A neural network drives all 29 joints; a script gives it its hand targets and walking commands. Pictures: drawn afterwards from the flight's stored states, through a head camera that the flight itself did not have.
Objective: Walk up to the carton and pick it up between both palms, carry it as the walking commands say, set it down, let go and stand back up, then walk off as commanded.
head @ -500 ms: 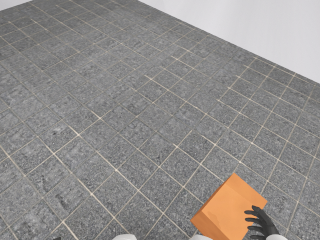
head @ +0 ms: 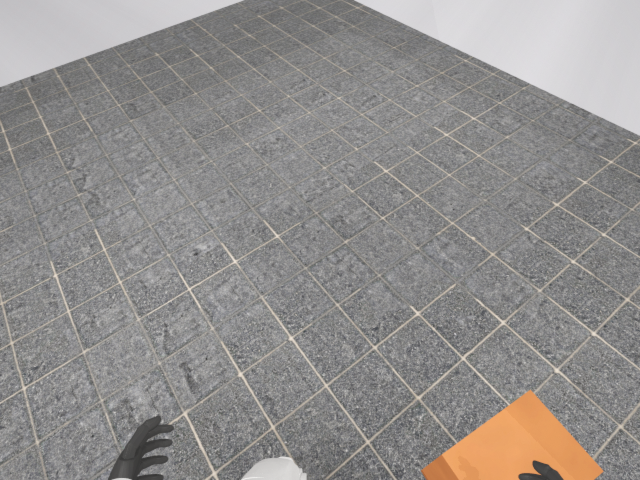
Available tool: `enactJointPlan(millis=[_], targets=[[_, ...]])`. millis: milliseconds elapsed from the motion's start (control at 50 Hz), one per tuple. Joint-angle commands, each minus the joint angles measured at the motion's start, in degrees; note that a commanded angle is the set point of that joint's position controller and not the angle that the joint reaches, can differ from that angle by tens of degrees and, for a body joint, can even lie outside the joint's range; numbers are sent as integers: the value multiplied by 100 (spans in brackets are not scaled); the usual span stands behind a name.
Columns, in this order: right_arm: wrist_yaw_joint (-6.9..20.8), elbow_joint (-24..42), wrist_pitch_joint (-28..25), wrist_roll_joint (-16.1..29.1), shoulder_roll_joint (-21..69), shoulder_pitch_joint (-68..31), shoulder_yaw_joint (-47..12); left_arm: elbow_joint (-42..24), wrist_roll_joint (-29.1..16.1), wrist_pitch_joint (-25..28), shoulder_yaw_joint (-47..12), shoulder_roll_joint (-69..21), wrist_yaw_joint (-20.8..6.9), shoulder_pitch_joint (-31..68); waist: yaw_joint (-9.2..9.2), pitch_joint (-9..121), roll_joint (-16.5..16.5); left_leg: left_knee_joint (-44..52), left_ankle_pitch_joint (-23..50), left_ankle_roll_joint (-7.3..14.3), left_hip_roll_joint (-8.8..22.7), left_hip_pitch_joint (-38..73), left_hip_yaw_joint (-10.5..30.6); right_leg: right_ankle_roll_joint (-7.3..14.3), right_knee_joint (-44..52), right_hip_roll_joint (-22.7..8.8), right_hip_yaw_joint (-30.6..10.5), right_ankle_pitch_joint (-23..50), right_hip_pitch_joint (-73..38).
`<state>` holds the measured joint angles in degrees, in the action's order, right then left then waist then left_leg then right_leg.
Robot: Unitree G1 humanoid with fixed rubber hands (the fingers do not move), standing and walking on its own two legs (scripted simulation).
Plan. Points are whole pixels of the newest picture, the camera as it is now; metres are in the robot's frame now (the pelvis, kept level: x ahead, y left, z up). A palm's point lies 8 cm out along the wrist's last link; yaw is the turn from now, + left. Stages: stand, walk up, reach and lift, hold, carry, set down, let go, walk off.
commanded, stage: walk off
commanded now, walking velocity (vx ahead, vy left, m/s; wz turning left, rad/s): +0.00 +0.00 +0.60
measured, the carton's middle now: (498, 470) +0.17 -0.39 -0.63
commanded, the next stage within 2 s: stand in 1.90 s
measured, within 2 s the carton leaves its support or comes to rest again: neither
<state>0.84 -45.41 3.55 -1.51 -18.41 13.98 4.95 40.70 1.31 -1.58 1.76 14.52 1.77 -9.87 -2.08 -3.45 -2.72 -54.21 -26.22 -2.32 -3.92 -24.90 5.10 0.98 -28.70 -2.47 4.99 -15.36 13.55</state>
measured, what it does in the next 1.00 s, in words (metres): steps on the spot, turning left: left foot, then right foot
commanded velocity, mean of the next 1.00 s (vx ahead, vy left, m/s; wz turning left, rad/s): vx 0.00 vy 0.00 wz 0.60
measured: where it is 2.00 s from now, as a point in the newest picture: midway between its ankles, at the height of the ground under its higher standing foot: outside the picture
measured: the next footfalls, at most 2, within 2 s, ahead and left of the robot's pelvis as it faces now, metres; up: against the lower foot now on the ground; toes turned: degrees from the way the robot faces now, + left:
left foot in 0.32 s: +0.00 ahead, +0.14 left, +0.00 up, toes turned +17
right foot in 0.78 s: +0.09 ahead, -0.08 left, +0.00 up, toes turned +25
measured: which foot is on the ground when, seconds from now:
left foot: up 0.00-0.30, down 0.32-0.78, up 0.80-1.00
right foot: down 0.00-0.32, up 0.34-0.76, down 0.78-1.00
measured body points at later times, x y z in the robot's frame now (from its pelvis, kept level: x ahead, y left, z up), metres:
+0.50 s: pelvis -0.01 +0.04 +0.00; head +0.02 +0.08 +0.45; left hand -0.01 +0.33 -0.13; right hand +0.20 -0.19 -0.09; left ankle -0.04 +0.12 -0.74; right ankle +0.02 -0.12 -0.66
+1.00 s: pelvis +0.00 -0.01 +0.00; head +0.04 -0.01 +0.45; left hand -0.04 +0.29 -0.08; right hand +0.23 -0.18 -0.13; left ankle -0.11 +0.10 -0.66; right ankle +0.05 -0.09 -0.74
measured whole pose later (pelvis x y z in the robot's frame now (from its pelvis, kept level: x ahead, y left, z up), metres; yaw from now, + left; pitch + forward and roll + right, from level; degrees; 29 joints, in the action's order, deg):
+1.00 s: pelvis +0.00 -0.01 +0.00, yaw +36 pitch +0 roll +2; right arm 2.7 -43.4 4.2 -1.0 -18.2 13.9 5.3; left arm 39.0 1.7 -1.0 1.8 13.7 2.0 -10.9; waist -0.5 -3.4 -2.3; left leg -60.4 -23.5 -5.8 -0.1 -26.6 1.0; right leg 0.7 -26.5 -5.3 9.3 -14.7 12.0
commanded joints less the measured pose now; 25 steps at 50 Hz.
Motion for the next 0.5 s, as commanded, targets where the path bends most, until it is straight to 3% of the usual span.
enactJointPlan(millis=[0,40,80,160,220,260,280,300,320,340,360,380,400,440,480], targets=[[135,267,0,10,-476,253,169,-447,26,86,180,743,53,356,-16,164,1343,-1307,243,-224,354,-522,-159,437,1252,-1398,-790,1447,-215],[168,307,4,56,-384,110,131,-383,55,108,192,760,66,48,172,242,1331,-1107,328,-369,388,-610,-371,494,1086,-1334,-468,1973,-543],[184,431,14,70,-288,-179,84,-266,51,128,240,844,70,-297,356,301,1323,-666,233,-434,453,-664,-496,579,952,-1463,-362,2377,-891],[222,672,19,71,-126,-599,-24,-95,74,142,349,1048,4,-559,523,433,1513,500,-132,-345,528,-118,-851,668,635,-1617,2,3061,-970],[215,733,13,87,-124,-616,-45,-15,40,118,433,1174,-71,-617,495,583,1633,1223,-2,-191,429,353,-1081,582,373,-1752,111,3239,-954],[201,703,-19,44,-136,-450,-34,-3,-28,83,460,1208,-114,-551,321,590,1501,2136,479,-14,417,868,-1133,340,26,-1801,234,2910,-736],[155,592,-69,-33,-198,-185,-2,1,-87,59,437,1164,-134,-544,142,602,1145,2948,1315,38,406,1477,-1090,71,-389,-1772,417,2498,-307],[84,501,-149,-135,-572,169,87,-30,-110,32,372,1013,-174,-749,-30,811,213,3581,1823,131,983,2503,-217,-299,-1410,-1507,699,1333,615],[49,635,-210,32,-1513,296,268,-521,2,-6,238,460,-196,-478,-78,753,-1730,3626,4173,904,2870,2918,2139,-743,-2618,-501,860,-2376,2309],[26,476,-224,100,-1457,811,318,-532,51,-142,267,738,-102,-8,-486,982,-935,3404,4850,1510,2924,2569,1885,-702,-3351,-518,-135,-2418,2156],[-19,456,-220,83,-1104,550,184,-501,-33,-191,262,729,-97,-21,-278,680,-774,3343,4559,1519,2603,2328,1404,-684,-3596,-574,-257,-2039,2231],[-61,506,-191,75,-815,73,88,-401,-76,-171,268,742,-113,-111,-46,372,-651,3425,4029,1302,2179,1980,1008,-644,-3447,-598,-352,-1480,2159],[-111,585,-176,70,-728,-277,51,-362,-36,-141,299,795,-127,-166,98,299,-740,3466,3733,1108,1846,1845,795,-633,-3303,-606,-400,-1068,2062],[-126,649,-179,76,-638,-394,7,-217,33,-140,348,865,-157,-472,190,525,-667,3399,4132,1074,1603,1728,604,-658,-3470,-408,-327,-680,1754],[-98,625,-216,88,-722,-269,27,-239,16,-156,317,744,-161,-446,174,620,-495,3390,3863,1089,1544,1680,655,-669,-3301,-317,-371,-577,1677]])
